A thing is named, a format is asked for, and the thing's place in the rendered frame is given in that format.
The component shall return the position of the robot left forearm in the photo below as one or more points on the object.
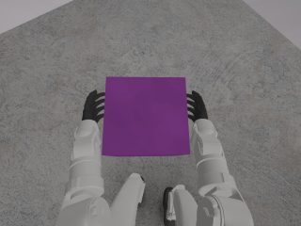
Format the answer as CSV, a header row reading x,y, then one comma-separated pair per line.
x,y
85,177

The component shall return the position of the right robot thigh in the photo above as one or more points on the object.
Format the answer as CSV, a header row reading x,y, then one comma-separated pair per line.
x,y
182,204

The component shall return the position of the right robot hand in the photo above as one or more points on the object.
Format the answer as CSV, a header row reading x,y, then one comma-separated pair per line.
x,y
199,111

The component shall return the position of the left robot hand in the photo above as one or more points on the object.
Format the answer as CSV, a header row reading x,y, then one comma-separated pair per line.
x,y
90,111

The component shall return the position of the robot left upper arm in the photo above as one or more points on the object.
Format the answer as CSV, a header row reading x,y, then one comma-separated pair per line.
x,y
93,211

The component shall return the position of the robot right upper arm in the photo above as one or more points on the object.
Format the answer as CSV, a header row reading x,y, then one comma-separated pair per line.
x,y
214,210

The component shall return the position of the carton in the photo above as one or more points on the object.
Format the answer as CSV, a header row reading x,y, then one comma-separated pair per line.
x,y
145,116

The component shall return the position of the robot right foot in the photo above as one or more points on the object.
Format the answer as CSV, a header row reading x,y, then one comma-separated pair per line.
x,y
167,222

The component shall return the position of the robot right forearm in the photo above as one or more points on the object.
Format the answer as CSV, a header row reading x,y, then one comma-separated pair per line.
x,y
213,173

